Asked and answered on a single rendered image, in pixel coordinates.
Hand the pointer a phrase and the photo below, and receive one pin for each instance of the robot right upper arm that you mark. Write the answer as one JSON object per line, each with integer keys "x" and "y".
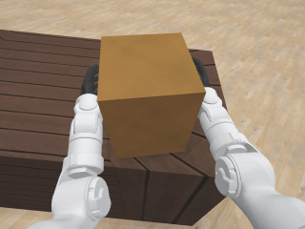
{"x": 249, "y": 180}

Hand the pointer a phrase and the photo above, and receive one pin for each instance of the right robot hand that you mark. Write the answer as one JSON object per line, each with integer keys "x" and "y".
{"x": 202, "y": 72}

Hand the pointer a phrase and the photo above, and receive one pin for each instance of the pedestal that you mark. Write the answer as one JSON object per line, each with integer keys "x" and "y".
{"x": 41, "y": 77}

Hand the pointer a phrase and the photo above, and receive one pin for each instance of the robot left upper arm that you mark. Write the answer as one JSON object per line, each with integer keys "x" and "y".
{"x": 78, "y": 204}

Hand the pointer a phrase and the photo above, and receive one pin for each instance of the right robot forearm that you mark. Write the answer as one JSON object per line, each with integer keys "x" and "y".
{"x": 220, "y": 130}

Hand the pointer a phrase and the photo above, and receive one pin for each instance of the left robot hand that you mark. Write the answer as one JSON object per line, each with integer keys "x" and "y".
{"x": 87, "y": 86}

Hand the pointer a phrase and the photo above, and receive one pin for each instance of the left robot forearm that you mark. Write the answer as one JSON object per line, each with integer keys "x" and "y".
{"x": 85, "y": 142}

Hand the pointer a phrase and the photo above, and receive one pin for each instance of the carton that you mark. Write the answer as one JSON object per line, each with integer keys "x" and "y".
{"x": 149, "y": 93}

